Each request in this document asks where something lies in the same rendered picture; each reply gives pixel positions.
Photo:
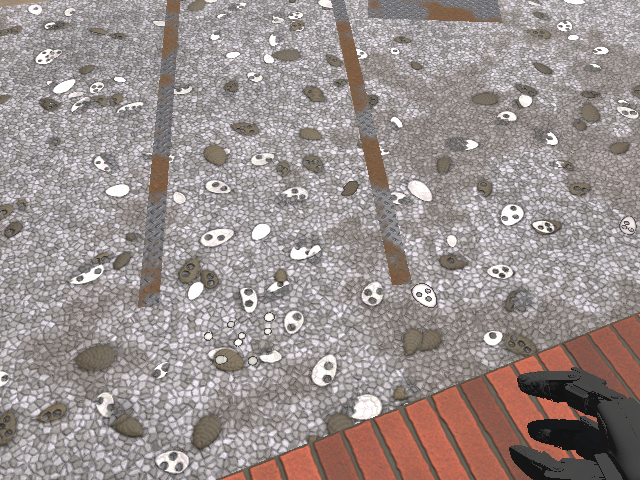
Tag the robot right hand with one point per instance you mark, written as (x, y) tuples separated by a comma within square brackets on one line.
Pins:
[(610, 448)]

